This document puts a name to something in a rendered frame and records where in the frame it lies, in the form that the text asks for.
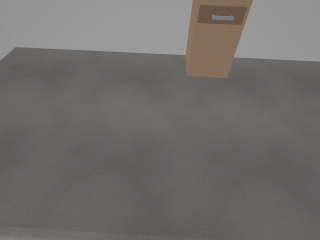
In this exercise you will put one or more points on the handle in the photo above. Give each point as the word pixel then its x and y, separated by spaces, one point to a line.
pixel 216 17

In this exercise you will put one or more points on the drawer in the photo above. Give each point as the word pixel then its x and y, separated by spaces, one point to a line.
pixel 206 12

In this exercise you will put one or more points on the cabinet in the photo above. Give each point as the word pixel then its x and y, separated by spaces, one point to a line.
pixel 211 48

